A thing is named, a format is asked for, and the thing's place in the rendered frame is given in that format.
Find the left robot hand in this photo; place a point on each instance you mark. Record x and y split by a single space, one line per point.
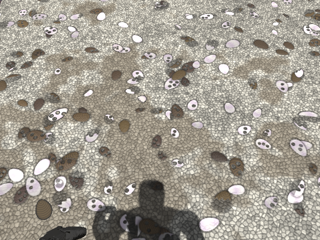
65 233

